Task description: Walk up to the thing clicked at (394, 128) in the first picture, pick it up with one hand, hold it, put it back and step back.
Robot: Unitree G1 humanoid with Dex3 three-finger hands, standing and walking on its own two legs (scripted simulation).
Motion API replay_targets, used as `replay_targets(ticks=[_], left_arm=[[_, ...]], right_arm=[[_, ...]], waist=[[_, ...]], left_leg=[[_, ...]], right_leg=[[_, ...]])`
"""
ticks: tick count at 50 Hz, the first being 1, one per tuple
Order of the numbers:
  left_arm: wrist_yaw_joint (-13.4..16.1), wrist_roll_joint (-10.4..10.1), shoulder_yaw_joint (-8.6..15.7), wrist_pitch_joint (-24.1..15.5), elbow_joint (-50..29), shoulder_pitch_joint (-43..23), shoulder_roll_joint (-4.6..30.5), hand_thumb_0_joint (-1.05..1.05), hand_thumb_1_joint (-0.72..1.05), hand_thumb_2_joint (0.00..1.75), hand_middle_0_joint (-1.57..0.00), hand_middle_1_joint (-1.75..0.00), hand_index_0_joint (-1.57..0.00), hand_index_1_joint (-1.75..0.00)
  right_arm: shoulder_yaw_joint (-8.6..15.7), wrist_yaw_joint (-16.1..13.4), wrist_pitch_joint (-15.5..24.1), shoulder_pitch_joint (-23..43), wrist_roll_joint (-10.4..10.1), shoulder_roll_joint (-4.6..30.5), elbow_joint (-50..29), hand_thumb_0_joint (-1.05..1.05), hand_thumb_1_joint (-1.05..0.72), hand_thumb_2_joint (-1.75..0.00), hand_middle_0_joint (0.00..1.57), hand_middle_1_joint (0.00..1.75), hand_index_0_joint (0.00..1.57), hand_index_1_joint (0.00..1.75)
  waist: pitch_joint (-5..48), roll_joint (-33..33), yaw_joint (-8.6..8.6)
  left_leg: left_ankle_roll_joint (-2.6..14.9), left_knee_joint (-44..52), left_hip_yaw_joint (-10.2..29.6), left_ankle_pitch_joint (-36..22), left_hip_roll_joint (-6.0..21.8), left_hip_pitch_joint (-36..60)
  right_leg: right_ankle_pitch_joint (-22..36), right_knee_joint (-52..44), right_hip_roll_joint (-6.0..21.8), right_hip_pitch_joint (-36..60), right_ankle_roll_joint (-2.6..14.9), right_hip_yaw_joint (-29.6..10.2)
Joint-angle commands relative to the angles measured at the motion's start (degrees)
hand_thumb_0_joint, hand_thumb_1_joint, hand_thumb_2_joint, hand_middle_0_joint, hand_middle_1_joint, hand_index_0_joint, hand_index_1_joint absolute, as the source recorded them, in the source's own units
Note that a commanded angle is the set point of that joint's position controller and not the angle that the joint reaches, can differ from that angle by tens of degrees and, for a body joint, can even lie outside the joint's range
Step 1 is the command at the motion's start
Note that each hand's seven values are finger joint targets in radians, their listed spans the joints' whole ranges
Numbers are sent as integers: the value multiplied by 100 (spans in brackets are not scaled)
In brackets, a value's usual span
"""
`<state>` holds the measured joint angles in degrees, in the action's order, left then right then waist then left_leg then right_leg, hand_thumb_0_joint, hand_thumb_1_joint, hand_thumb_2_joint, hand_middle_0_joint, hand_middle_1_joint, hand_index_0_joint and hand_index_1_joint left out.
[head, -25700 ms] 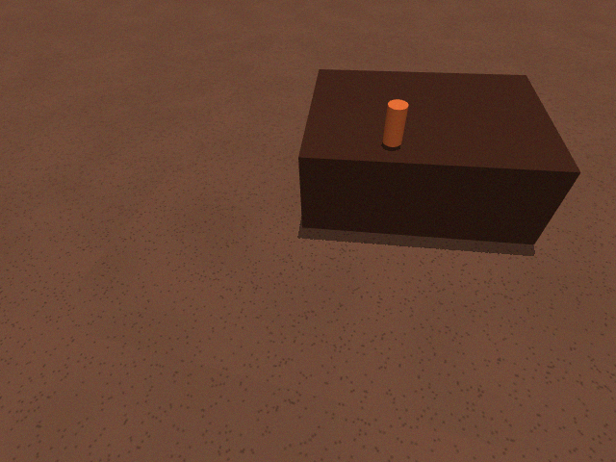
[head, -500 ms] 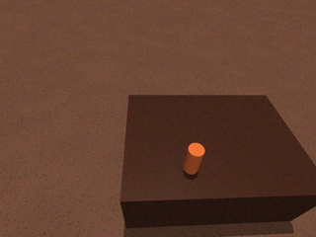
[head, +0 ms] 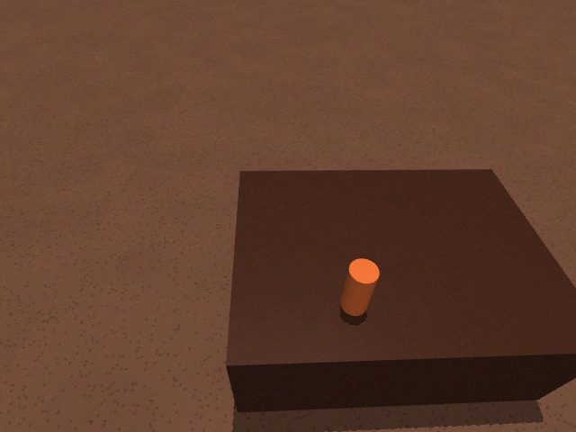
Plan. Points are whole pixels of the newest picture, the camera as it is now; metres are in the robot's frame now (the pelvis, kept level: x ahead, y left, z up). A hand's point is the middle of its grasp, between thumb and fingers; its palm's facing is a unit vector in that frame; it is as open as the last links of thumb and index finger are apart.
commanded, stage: home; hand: right
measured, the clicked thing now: (358, 288) +0.54 -0.17 -0.31
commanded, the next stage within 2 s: stand in 0.34 s
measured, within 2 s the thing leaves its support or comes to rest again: neither
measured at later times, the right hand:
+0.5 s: hand out of the picture +0.08 -0.25 -0.15, palm faces -0.02 +0.93 -0.37, open 17.5 cm
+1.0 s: hand out of the picture +0.10 -0.25 -0.15, palm faces -0.02 +0.93 -0.37, open 8.1 cm
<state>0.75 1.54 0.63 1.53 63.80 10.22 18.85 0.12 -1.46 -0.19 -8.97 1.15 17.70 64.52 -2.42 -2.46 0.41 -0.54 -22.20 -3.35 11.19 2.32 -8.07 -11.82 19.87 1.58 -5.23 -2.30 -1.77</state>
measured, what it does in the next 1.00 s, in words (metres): stands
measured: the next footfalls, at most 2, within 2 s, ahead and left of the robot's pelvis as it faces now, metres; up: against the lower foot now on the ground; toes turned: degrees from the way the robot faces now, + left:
none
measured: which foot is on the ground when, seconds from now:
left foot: down 0.00-1.00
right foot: down 0.00-1.00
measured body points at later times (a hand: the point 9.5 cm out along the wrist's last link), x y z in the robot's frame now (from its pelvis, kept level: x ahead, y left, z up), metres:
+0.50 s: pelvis +0.01 +0.00 +0.00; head +0.02 +0.02 +0.45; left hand +0.07 +0.29 -0.15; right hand +0.08 -0.29 -0.12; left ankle +0.01 +0.12 -0.75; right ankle -0.01 -0.15 -0.75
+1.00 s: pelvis +0.02 +0.00 +0.00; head +0.03 +0.02 +0.45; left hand +0.08 +0.30 -0.14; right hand +0.10 -0.30 -0.12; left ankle +0.01 +0.12 -0.75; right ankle -0.01 -0.15 -0.75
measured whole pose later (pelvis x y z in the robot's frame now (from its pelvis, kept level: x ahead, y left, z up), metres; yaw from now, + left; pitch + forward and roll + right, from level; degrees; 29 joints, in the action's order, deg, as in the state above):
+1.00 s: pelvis +0.02 +0.00 +0.00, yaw +1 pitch -2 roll +0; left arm 0.4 0.9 0.6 0.6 64.1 7.0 19.3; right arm 0.5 -0.7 0.1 -5.7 0.6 18.7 65.1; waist -2.8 -1.8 0.2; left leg -0.3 -20.0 -2.9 11.4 1.5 -6.8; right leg -12.2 17.4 2.3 -3.6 -2.6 -1.1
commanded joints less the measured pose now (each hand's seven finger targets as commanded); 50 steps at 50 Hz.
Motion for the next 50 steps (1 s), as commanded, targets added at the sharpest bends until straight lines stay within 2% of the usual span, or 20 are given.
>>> replay_targets(ticks=[1, 2, 7, 9, 12, 19, 20, 22, 24, 25, 26, 27, 28, 31, 33, 41, 43, 44, 47, 50], left_arm=[[62, -4, 138, -151, -300, -237, 990, 0, 90, 90, -20, -30, -20, -30], [61, -10, 149, -146, -303, -232, 1019, 0, 90, 90, -20, -30, -20, -30], [53, -9, 148, -138, -264, -229, 1037, 0, 90, 90, -20, -30, -20, -30], [59, -12, 152, -151, -263, -255, 1028, 0, 90, 90, -20, -30, -20, -30], [48, -22, 151, -146, -245, -226, 1035, 0, 90, 90, -20, -30, -20, -30], [49, -25, 149, -175, -264, -376, 1056, 0, 90, 90, -20, -30, -20, -30], [54, -28, 155, -184, -280, -408, 1067, 0, 90, 90, -20, -30, -20, -30], [49, -37, 151, -178, -258, -387, 1060, 0, 90, 90, -20, -30, -20, -30], [53, -32, 135, -183, -214, -326, 1021, 0, 90, 90, -20, -30, -20, -30], [53, -25, 144, -184, -242, -347, 1055, 0, 90, 90, -20, -30, -20, -30], [52, -34, 151, -185, -255, -410, 1092, 0, 90, 90, -20, -30, -20, -30], [49, -39, 144, -183, -243, -381, 1067, 0, 90, 90, -20, -30, -20, -30], [51, -32, 155, -196, -270, -429, 1096, 0, 90, 90, -20, -30, -20, -30], [44, -41, 152, -191, -253, -397, 1073, 0, 90, 90, -20, -30, -20, -30], [42, -42, 168, -194, -256, -428, 1115, 0, 90, 90, -20, -30, -20, -30], [42, -41, 173, -214, -289, -486, 1126, 0, 90, 90, -20, -30, -20, -30], [35, -44, 173, -209, -275, -432, 1119, 0, 90, 90, -20, -30, -20, -30], [39, -45, 178, -218, -275, -490, 1152, 0, 90, 90, -20, -30, -20, -30], [32, -53, 187, -236, -313, -471, 1159, 0, 90, 90, -20, -30, -20, -30], [30, -57, 198, -218, -299, -491, 1165, 0, 90, 90, -20, -30, -20, -30]], right_arm=[[211, -66, 120, 164, -17, 1235, -293, 0, 58, -4, 5, 5, 5, 5], [215, -66, 112, 170, -7, 1248, -283, 0, 60, -2, 5, 4, 5, 4], [209, -50, 110, 281, -23, 1257, -306, 0, 59, -3, 5, 4, 5, 4], [225, -59, 121, 286, -15, 1284, -299, 0, 59, -3, 5, 4, 5, 4], [225, -55, 138, 306, -30, 1292, -288, 0, 58, -3, 5, 5, 5, 5], [229, -45, 136, 367, -43, 1310, -302, 0, 57, -4, 5, 5, 5, 5], [233, -46, 144, 381, -39, 1325, -310, 0, 58, -3, 5, 5, 5, 5], [228, -47, 155, 377, -47, 1330, -287, 0, 58, -3, 5, 5, 5, 5], [223, -40, 146, 441, -55, 1308, -294, 0, 42, -19, 20, 21, 20, 21], [242, -42, 143, 417, -49, 1352, -289, 0, 34, -27, 20, 29, 20, 29], [218, -43, 148, 374, -51, 1287, -269, 0, 26, -35, 20, 30, 20, 30], [222, -34, 140, 411, -52, 1323, -270, 0, 18, -43, 20, 30, 20, 30], [238, -36, 141, 467, -42, 1346, -296, 0, 10, -51, 20, 30, 20, 30], [240, -30, 138, 457, -50, 1368, -276, 0, -14, -75, 20, 30, 20, 30], [253, -27, 142, 469, -52, 1379, -278, 0, -30, -90, 20, 30, 20, 30], [260, -17, 148, 500, -57, 1380, -291, 0, -90, -90, 20, 30, 20, 30], [276, -9, 153, 551, -49, 1412, -278, 0, -90, -90, 20, 30, 20, 30], [260, -2, 146, 512, -52, 1352, -281, 0, -90, -90, 20, 30, 20, 30], [284, 1, 158, 539, -50, 1405, -302, 0, -90, -90, 20, 30, 20, 30], [281, -4, 160, 536, -52, 1394, -286, 0, -90, -90, 20, 30, 20, 30]], waist=[[132, 188, -86], [134, 233, -66], [46, 244, -50], [153, 255, -35], [195, 273, -32], [308, 180, -58], [391, 182, -62], [358, 222, -49], [348, 152, -36], [373, 200, -42], [336, 130, -68], [303, 185, -59], [394, 200, -56], [327, 252, -42], [333, 248, -58], [434, 212, -61], [352, 253, -35], [346, 179, -80], [481, 215, -56], [451, 274, -59]], left_leg=[[107, 433, 468, -477, 488, 186], [117, 466, 470, -294, 476, 121], [107, 518, 502, -183, 474, 115], [134, 472, 502, -530, 519, 209], [123, 524, 520, -464, 511, 258], [137, 409, 478, -974, 521, 331], [143, 371, 488, -1206, 539, 372], [130, 407, 499, -1202, 538, 350], [116, 374, 515, -1302, 552, 429], [131, 388, 483, -1153, 533, 420], [114, 405, 503, -1335, 549, 418], [104, 438, 500, -990, 516, 355], [137, 369, 495, -1299, 551, 422], [112, 443, 484, -1042, 518, 362], [109, 441, 494, -1086, 533, 397], [130, 418, 482, -1363, 547, 422], [139, 453, 506, -1147, 542, 435], [127, 466, 527, -1184, 539, 356], [147, 401, 499, -1416, 564, 508], [129, 447, 511, -1369, 545, 424]], right_leg=[[618, -441, 414, -292, 200, -339], [514, -426, 410, -270, 208, -331], [414, -437, 405, -370, 216, -310], [688, -389, 458, -256, 232, -337], [631, -379, 427, -296, 231, -293], [938, -400, 483, -174, 214, -291], [1131, -358, 508, -70, 218, -296], [1115, -359, 506, -52, 208, -272], [1104, -374, 489, -118, 191, -242], [1059, -426, 504, -139, 190, -258], [1163, -386, 503, -99, 205, -261], [918, -454, 493, -166, 188, -259], [1196, -393, 525, -47, 208, -260], [977, -464, 516, -122, 195, -274], [1004, -437, 527, -124, 217, -273], [1192, -427, 553, 12, 219, -226], [1035, -472, 548, -70, 235, -225], [1076, -467, 551, 6, 232, -220], [1226, -444, 566, 16, 245, -228], [1178, -416, 565, 71, 256, -209]])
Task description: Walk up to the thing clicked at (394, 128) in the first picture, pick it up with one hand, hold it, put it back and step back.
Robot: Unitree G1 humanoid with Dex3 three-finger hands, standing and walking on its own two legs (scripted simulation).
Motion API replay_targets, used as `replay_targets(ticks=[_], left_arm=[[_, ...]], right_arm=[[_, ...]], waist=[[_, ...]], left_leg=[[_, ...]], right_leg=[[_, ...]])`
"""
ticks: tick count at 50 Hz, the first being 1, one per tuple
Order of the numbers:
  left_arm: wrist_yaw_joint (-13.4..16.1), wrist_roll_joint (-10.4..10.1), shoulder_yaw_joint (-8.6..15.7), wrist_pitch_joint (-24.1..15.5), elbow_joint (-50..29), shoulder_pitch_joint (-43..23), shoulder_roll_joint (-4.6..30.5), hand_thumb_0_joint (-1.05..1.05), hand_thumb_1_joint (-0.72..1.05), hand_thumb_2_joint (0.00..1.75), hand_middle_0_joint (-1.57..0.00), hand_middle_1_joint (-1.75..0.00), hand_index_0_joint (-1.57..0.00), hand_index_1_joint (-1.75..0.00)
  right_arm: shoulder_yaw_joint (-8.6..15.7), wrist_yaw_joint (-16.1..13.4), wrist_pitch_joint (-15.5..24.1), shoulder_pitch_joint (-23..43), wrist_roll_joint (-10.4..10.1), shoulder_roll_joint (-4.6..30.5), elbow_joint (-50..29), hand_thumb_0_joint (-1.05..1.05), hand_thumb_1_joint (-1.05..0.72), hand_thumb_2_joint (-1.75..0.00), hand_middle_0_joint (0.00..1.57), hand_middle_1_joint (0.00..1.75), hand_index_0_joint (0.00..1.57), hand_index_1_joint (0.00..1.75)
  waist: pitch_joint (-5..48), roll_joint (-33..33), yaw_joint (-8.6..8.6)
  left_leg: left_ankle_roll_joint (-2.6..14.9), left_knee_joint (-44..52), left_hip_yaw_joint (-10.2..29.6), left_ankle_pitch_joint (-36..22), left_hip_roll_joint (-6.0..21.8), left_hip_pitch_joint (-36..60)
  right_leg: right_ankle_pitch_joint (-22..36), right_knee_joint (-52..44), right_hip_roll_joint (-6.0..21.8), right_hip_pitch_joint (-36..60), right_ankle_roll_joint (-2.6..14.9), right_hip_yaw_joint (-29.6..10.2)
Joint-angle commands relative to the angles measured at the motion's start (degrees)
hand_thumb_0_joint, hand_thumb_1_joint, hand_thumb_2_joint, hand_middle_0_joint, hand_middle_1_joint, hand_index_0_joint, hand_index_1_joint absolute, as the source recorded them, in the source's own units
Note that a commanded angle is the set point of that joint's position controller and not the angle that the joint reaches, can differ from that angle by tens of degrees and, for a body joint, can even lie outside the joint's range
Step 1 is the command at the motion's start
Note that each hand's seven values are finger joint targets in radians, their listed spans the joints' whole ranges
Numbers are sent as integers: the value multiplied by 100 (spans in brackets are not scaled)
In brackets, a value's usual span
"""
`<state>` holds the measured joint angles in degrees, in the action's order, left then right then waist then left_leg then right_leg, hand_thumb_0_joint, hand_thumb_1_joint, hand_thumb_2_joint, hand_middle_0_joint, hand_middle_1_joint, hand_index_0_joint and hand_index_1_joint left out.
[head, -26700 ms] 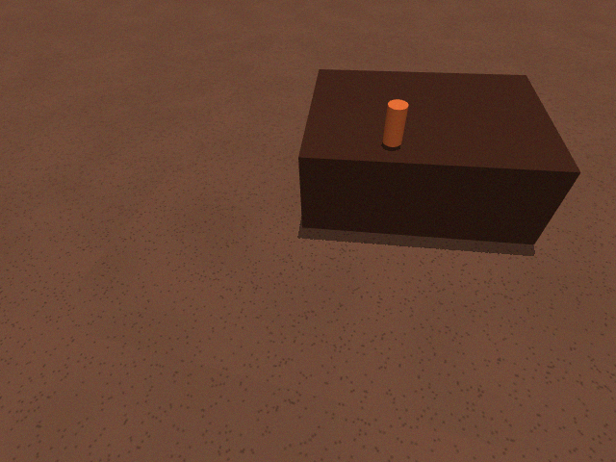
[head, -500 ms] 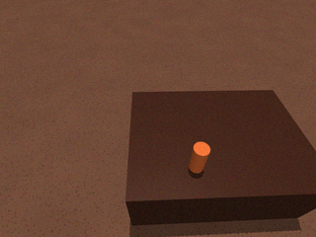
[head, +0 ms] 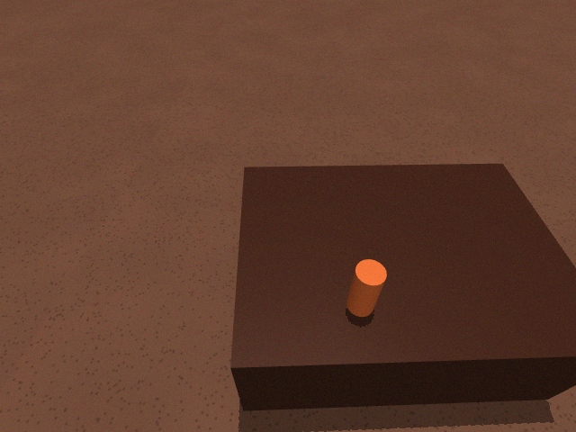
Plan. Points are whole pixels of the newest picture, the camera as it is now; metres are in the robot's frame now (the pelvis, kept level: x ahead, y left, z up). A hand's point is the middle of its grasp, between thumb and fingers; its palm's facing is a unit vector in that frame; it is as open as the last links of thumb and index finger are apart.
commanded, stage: stand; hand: right
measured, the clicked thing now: (365, 289) +0.52 -0.18 -0.31
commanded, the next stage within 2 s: step back in 1.96 s
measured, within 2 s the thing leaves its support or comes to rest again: neither
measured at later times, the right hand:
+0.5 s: hand out of the picture +0.07 -0.25 -0.15, palm faces -0.02 +0.93 -0.36, open 7.4 cm
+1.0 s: hand out of the picture +0.06 -0.26 -0.15, palm faces -0.03 +0.94 -0.35, open 7.4 cm
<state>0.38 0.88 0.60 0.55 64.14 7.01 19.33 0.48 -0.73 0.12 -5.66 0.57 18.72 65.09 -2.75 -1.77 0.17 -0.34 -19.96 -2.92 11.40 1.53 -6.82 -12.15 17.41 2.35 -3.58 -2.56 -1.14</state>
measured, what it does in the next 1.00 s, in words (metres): stands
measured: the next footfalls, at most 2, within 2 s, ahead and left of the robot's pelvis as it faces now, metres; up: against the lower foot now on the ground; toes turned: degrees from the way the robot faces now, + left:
none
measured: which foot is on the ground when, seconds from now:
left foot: down 0.00-1.00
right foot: down 0.00-1.00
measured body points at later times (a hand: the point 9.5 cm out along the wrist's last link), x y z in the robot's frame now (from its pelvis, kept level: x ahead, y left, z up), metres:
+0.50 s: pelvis -0.01 +0.00 +0.00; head +0.00 +0.01 +0.45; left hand +0.06 +0.29 -0.14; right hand +0.07 -0.30 -0.13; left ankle -0.01 +0.12 -0.75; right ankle -0.03 -0.15 -0.75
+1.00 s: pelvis -0.01 -0.01 +0.00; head +0.00 +0.00 +0.45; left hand +0.04 +0.29 -0.14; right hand +0.06 -0.31 -0.13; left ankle -0.01 +0.12 -0.75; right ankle -0.03 -0.15 -0.75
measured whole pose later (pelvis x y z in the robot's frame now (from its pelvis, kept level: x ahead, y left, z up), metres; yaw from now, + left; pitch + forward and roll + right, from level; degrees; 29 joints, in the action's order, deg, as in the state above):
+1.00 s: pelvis -0.01 -0.01 +0.00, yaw +1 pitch -2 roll +0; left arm -0.1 0.8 0.4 0.0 64.0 8.2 19.7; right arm 0.6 0.1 0.1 -7.1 0.6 19.3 65.3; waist -3.0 -1.0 -0.1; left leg -0.7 -19.4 -1.7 9.9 1.6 -7.5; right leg -11.3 17.4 2.2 -4.0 -2.2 0.1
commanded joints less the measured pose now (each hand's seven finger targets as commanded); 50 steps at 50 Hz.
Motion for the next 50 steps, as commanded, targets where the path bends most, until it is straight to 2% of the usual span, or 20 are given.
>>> replay_targets(ticks=[1, 3, 7, 9, 15, 16, 20, 21, 25, 29, 34, 36, 41, 45, 50], left_arm=[[67, 0, 201, -134, -341, -161, 1133, 0, 90, 90, -20, -30, -20, -30], [62, 1, 185, -135, -324, -159, 1096, 0, 90, 90, -20, -30, -20, -30], [65, 15, 194, -136, -333, -133, 1105, 0, 90, 90, -20, -30, -20, -30], [65, 11, 203, -134, -344, -208, 1152, 0, 90, 90, -20, -30, -20, -30], [57, 6, 200, -150, -348, -154, 1132, 0, 90, 90, -20, -30, -20, -30], [52, 9, 210, -142, -344, -167, 1145, 0, 90, 90, -20, -30, -20, -30], [43, 6, 215, -144, -355, -158, 1169, 0, 90, 90, -20, -30, -20, -30], [45, 18, 198, -157, -363, -122, 1152, 0, 90, 90, -20, -30, -20, -30], [38, 19, 204, -149, -367, -153, 1152, 0, 90, 90, -20, -30, -20, -30], [41, 10, 209, -172, -377, -155, 1194, 0, 90, 90, -20, -30, -20, -30], [29, -6, 202, -167, -352, -125, 1186, 0, 90, 90, -20, -30, -20, -30], [28, 4, 180, -182, -342, -72, 1148, 0, 90, 90, -20, -30, -20, -30], [18, 17, 189, -175, -363, -80, 1193, 0, 90, 90, -20, -30, -20, -30], [27, 9, 190, -193, -366, -73, 1205, 0, 90, 90, -20, -30, -20, -30], [22, -11, 189, -182, -365, -110, 1225, 0, 90, 90, -20, -30, -20, -30]], right_arm=[[241, -73, 135, 193, 5, 1283, -356, 0, -90, -90, 20, 30, 20, 30], [225, -65, 124, 178, 1, 1254, -343, 0, -90, -90, 20, 30, 20, 30], [236, -73, 134, 225, 3, 1302, -356, 0, -90, -90, 20, 30, 20, 30], [219, -60, 125, 151, 2, 1254, -354, 0, -90, -90, 20, 30, 20, 30], [224, -49, 121, 192, 3, 1296, -361, 0, -90, -90, 20, 30, 20, 30], [230, -47, 124, 144, 5, 1306, -348, 0, -90, -90, 20, 30, 20, 30], [232, -43, 134, 190, 12, 1298, -370, 0, -90, -90, 20, 30, 20, 30], [239, -39, 136, 224, 5, 1319, -377, 0, -90, -90, 20, 30, 20, 30], [241, -34, 128, 132, 6, 1316, -351, 0, -90, -90, 20, 30, 20, 30], [251, -20, 115, 121, 17, 1334, -355, 0, -90, -90, 20, 30, 20, 30], [232, -12, 122, 87, 11, 1306, -332, 0, -90, -90, 20, 30, 20, 30], [224, 0, 125, 131, 5, 1284, -349, 0, -90, -90, 20, 30, 20, 30], [236, 4, 114, 99, 13, 1317, -342, 0, -90, -90, 20, 30, 20, 30], [248, 13, 121, 108, 14, 1329, -335, 0, -90, -90, 20, 30, 20, 30], [234, 9, 129, 46, 11, 1317, -315, 0, -90, -90, 20, 30, 20, 30]], waist=[[545, 163, -35], [410, 116, -37], [473, 178, -16], [381, 81, -75], [385, 160, -35], [363, 195, -50], [371, 133, -29], [413, 130, -15], [304, 180, -64], [388, 147, -55], [282, 153, -46], [271, 109, -31], [171, 193, -60], [322, 112, -46], [325, 182, -67]], left_leg=[[111, 188, 468, -1597, 642, 336], [93, 236, 476, -1381, 615, 211], [107, 168, 496, -1653, 645, 352], [85, 259, 505, -1409, 613, 212], [109, 236, 522, -1307, 632, 256], [97, 295, 512, -1073, 599, 177], [97, 320, 553, -1146, 621, 220], [115, 255, 564, -1394, 654, 331], [83, 346, 541, -868, 600, 173], [125, 281, 548, -1012, 629, 187], [104, 392, 583, -715, 600, 99], [106, 352, 616, -904, 619, 77], [101, 389, 614, -407, 585, 102], [113, 338, 647, -848, 630, 140], [103, 384, 625, -710, 614, 82]], right_leg=[[1369, -121, 499, -31, 292, -265], [1216, -205, 487, -76, 254, -255], [1395, -162, 497, -89, 267, -233], [1190, -204, 487, -73, 259, -234], [1134, -266, 514, -85, 273, -247], [961, -287, 504, -111, 272, -250], [898, -268, 481, -159, 283, -222], [1101, -249, 500, -160, 285, -233], [743, -326, 489, -232, 271, -258], [903, -289, 528, -128, 291, -284], [625, -320, 508, -188, 302, -283], [706, -317, 509, -175, 281, -249], [413, -398, 498, -400, 289, -286], [656, -324, 508, -250, 295, -263], [576, -307, 520, -195, 317, -271]])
